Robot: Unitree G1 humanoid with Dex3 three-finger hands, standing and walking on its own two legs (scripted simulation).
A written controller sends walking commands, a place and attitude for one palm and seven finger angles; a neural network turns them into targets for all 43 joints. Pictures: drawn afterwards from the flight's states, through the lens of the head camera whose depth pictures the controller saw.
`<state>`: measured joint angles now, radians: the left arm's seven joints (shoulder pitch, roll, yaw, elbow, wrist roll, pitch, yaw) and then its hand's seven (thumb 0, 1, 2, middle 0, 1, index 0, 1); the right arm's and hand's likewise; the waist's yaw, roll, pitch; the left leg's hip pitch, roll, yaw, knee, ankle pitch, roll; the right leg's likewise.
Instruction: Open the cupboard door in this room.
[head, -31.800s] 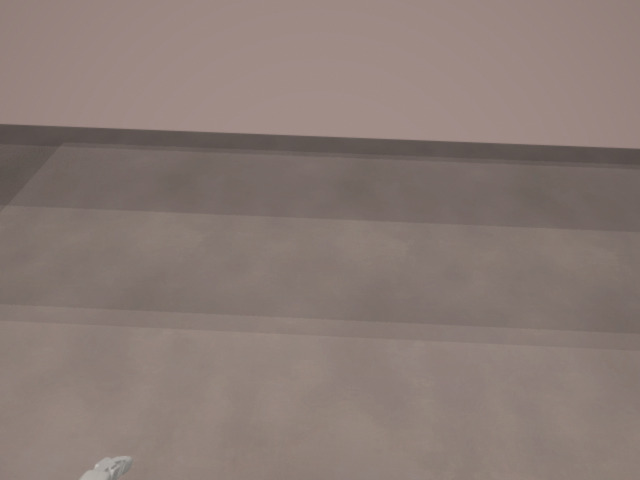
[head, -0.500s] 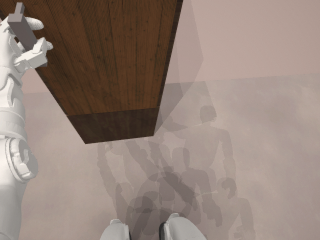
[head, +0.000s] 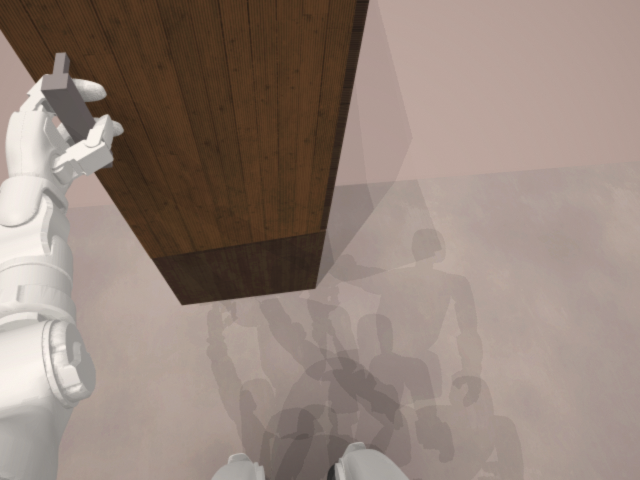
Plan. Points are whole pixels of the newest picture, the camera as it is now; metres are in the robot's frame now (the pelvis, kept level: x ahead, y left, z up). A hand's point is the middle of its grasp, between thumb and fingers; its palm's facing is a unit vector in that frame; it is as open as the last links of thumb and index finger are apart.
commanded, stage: pull the door open along its arc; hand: left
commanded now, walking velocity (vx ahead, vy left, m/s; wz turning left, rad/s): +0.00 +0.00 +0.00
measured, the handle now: (82, 113) +0.55 +0.24 +0.10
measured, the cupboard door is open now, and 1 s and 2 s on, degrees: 4 47 49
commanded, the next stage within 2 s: open thumb and fingers to let go in 0.74 s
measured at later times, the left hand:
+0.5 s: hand (160, 238) +0.37 +0.14 +0.10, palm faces +0.37 -0.93 +0.06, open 6.2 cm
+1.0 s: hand (243, 286) +0.31 +0.06 +0.10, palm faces +0.46 -0.89 -0.04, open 6.5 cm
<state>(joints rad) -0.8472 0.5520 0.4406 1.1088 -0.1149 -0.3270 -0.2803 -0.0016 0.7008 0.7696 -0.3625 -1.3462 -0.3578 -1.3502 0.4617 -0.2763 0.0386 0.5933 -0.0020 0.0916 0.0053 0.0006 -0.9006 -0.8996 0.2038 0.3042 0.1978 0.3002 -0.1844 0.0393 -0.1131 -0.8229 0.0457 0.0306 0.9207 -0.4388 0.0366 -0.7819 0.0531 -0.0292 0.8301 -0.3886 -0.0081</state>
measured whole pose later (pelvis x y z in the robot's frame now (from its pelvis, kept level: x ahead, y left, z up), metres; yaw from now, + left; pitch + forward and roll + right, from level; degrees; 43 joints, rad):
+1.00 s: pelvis -0.01 -0.05 +0.02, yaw +6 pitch +5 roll +1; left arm -0.10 -0.09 -0.15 0.24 0.07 -0.13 0.59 -0.01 0.60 0.75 -0.37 -1.33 -0.35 -1.33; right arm 0.17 -0.20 0.01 0.61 -0.06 0.07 -0.02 0.01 -0.90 -0.90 0.20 0.30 0.20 0.30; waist -0.01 0.04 -0.08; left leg -0.50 0.01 -0.04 0.77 -0.37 -0.03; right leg -0.48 0.02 -0.10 0.78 -0.41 -0.07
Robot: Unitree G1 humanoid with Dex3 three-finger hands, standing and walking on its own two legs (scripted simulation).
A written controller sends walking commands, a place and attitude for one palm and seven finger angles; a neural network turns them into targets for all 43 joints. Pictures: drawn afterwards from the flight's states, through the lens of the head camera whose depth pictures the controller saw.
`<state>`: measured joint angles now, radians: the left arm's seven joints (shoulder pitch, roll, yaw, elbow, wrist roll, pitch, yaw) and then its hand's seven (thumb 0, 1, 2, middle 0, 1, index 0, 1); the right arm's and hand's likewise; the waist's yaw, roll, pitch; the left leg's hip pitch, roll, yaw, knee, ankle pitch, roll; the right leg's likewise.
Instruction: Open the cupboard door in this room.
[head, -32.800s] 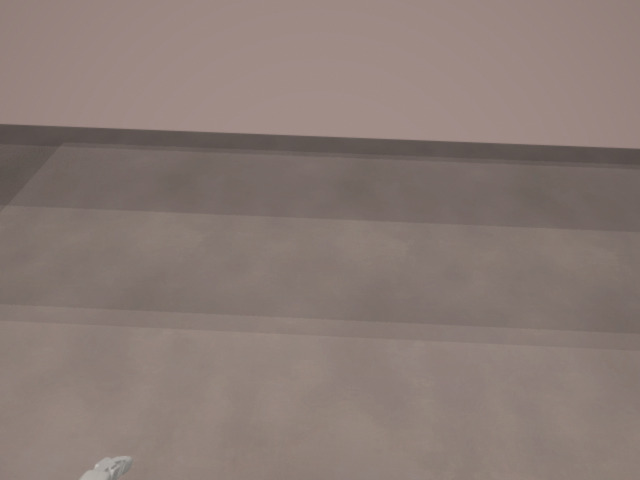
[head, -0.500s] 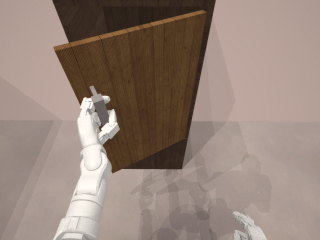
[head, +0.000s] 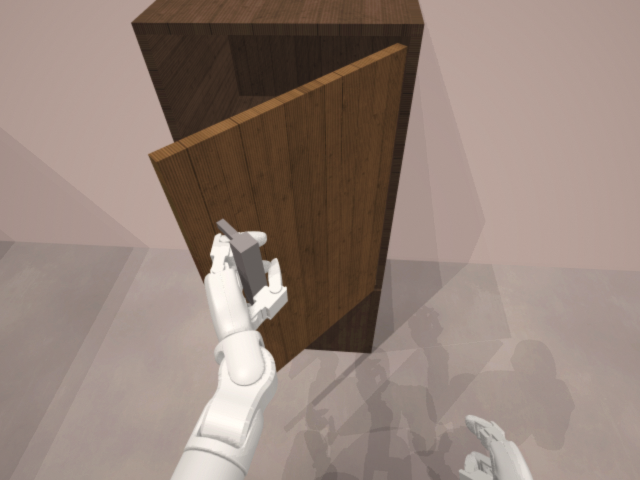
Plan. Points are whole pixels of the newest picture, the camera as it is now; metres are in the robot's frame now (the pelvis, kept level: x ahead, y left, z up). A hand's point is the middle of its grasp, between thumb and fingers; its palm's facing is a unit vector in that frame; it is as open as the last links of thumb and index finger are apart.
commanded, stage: open thumb and fingers to let go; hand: left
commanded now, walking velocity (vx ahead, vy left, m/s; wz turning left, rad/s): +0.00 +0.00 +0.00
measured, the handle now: (242, 264) +0.36 +0.12 +0.09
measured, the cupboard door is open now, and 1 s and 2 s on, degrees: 47 49 47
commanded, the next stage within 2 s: slide the hand sideways off the handle in 0.66 s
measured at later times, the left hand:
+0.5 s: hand (272, 285) +0.33 +0.08 +0.08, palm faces +0.33 -0.94 +0.00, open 14.1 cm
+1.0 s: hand (262, 315) +0.29 +0.08 +0.08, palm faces -0.21 -0.98 -0.04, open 16.1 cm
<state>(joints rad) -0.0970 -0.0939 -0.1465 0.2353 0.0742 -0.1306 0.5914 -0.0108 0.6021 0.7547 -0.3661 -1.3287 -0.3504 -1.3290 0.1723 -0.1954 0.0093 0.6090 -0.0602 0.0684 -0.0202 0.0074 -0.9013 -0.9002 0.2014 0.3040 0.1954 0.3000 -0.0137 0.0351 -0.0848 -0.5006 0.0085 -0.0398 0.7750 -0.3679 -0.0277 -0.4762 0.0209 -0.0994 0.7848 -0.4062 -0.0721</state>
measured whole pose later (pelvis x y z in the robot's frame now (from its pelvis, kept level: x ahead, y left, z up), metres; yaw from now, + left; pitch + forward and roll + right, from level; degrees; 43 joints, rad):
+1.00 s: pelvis -0.01 +0.04 +0.00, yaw -1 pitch +3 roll -1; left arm -0.12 0.08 -0.20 0.29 -0.10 -0.21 0.03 -0.01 -0.50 0.30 -0.24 -0.37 -0.18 -0.39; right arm 0.23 -0.21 0.04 0.57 0.01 0.03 -0.05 0.01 -0.90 -0.90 0.20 0.30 0.20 0.30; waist -0.01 0.05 -0.06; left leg -0.49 -0.02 -0.01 0.81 -0.37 0.02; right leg -0.46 -0.01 -0.07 0.79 -0.38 -0.02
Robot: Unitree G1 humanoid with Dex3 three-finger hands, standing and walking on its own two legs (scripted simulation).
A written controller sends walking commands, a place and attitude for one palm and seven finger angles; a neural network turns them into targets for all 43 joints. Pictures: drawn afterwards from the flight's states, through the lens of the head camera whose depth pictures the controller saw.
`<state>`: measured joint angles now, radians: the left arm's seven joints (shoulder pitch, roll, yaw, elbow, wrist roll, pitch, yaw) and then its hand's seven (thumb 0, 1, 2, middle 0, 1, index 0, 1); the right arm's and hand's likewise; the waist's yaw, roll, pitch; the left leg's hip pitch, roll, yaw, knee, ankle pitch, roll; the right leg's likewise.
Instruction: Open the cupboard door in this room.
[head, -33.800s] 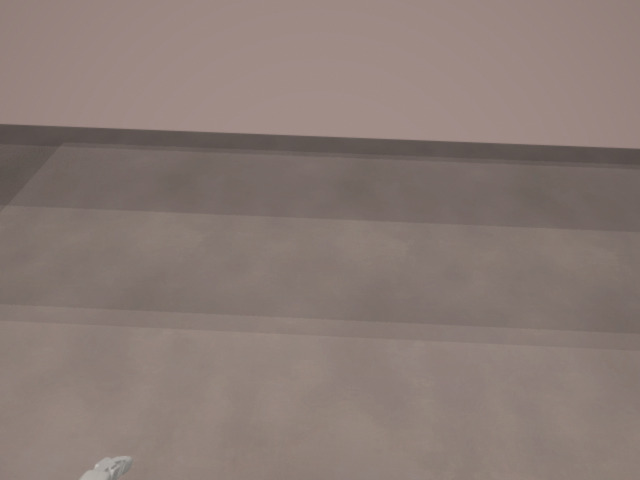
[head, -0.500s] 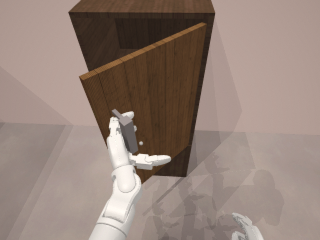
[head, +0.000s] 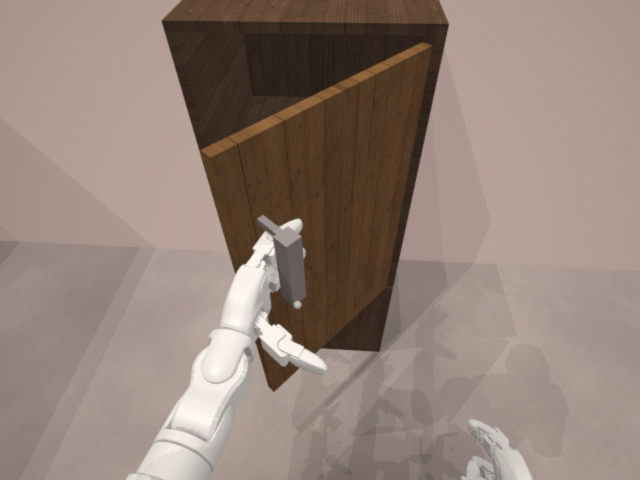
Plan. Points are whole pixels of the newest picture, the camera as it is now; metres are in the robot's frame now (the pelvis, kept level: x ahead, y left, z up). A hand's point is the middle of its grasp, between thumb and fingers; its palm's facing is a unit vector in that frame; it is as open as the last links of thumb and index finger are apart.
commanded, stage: slide the hand sideways off the handle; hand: left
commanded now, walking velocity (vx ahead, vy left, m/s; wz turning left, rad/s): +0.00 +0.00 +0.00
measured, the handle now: (280, 260) +0.37 +0.08 +0.09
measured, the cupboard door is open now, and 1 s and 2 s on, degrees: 49 47 47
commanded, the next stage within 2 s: draw the hand back to the body in 0.96 s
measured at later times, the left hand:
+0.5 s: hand (267, 325) +0.28 +0.08 +0.08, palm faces -0.08 -1.00 -0.01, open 16.1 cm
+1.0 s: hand (219, 362) +0.23 +0.13 +0.07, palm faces -0.03 -1.00 -0.05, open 16.3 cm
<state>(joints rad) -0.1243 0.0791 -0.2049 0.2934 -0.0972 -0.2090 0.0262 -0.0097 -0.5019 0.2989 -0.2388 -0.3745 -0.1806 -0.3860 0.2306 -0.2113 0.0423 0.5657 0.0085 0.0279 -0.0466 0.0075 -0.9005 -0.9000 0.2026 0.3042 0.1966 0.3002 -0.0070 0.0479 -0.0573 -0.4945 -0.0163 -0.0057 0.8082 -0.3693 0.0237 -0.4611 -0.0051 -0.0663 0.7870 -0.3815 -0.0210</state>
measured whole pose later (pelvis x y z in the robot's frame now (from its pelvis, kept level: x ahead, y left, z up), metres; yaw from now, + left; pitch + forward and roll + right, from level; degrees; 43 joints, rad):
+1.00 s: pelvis +0.03 -0.02 -0.01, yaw +1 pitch +6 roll -1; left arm 0.43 0.19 0.04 -0.16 -0.21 -0.26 -0.18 -0.01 -0.50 0.30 -0.16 -0.30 -0.15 -0.30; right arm 0.25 -0.24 0.03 0.50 0.02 -0.12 -0.05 0.01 -0.90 -0.90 0.20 0.30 0.20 0.30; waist 0.01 0.05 -0.08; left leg -0.54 0.00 -0.03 0.85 -0.43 -0.01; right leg -0.50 0.01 -0.09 0.83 -0.44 -0.05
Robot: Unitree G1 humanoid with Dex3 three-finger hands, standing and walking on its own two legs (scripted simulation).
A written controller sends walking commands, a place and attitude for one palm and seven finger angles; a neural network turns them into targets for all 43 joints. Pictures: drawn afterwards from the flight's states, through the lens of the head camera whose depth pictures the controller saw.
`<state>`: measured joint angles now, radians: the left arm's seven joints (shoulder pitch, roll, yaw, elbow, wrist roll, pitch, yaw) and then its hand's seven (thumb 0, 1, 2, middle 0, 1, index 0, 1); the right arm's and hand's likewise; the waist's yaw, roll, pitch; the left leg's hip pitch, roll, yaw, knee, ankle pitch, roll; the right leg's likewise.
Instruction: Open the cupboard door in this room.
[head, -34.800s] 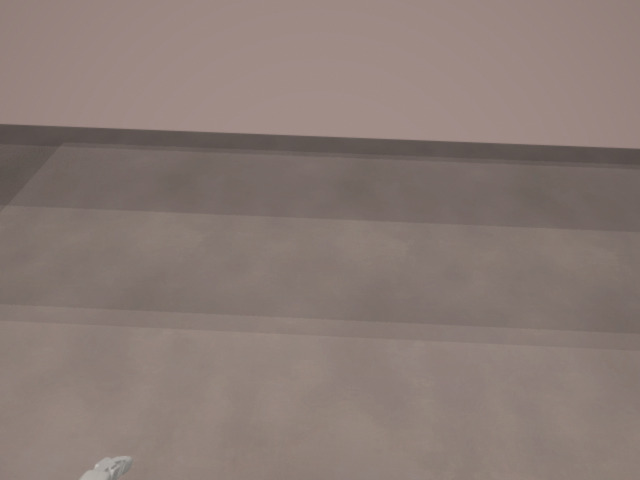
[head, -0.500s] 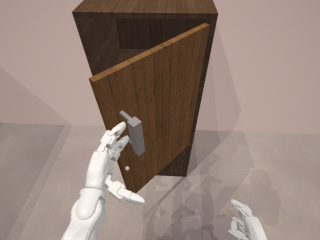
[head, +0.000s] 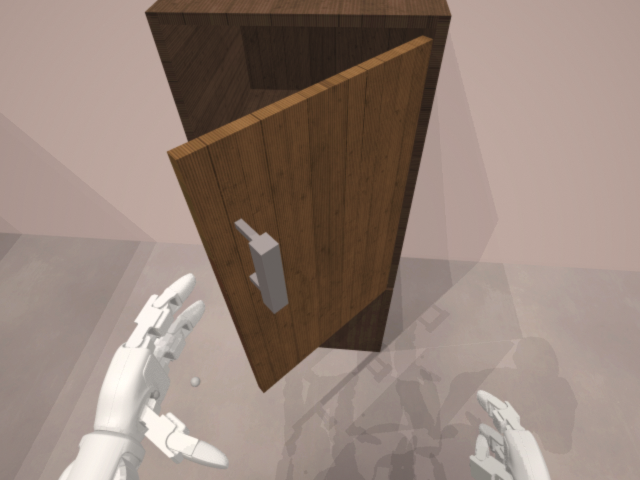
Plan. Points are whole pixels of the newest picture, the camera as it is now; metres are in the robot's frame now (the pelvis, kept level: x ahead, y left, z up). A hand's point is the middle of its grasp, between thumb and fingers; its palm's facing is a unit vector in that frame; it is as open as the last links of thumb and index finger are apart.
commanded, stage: draw the hand back to the body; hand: left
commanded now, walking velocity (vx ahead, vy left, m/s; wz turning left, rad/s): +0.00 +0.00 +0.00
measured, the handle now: (260, 265) +0.35 +0.10 +0.09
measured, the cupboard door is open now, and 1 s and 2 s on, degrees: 47 47 47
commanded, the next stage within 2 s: step back with the hand held close in 1.64 s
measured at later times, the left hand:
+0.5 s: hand (132, 378) +0.20 +0.20 +0.12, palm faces -0.03 -1.00 -0.07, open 16.3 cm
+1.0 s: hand (41, 340) +0.21 +0.27 +0.16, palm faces +0.34 -0.87 -0.36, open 12.3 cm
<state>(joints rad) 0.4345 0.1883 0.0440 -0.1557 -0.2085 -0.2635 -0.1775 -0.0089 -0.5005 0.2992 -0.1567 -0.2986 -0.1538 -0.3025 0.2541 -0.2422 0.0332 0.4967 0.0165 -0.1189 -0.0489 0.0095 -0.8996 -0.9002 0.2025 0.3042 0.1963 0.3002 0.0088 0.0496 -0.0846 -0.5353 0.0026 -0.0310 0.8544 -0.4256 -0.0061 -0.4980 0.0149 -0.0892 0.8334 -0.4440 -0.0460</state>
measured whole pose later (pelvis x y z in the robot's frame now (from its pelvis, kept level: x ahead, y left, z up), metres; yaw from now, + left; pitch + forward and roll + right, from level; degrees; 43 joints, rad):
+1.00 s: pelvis +0.01 +0.04 +0.04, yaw -1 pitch -3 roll -1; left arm 0.47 0.32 0.21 -0.36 -0.04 -0.05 0.12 0.00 0.15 0.58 -0.18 -0.30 -0.18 -0.30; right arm 0.22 -0.22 0.07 0.63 -0.01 -0.13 -0.09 0.01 -0.90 -0.90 0.20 0.30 0.20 0.30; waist 0.06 0.05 0.01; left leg -0.15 -0.03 0.01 0.48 -0.27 0.04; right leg -0.11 -0.01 -0.04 0.44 -0.27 0.00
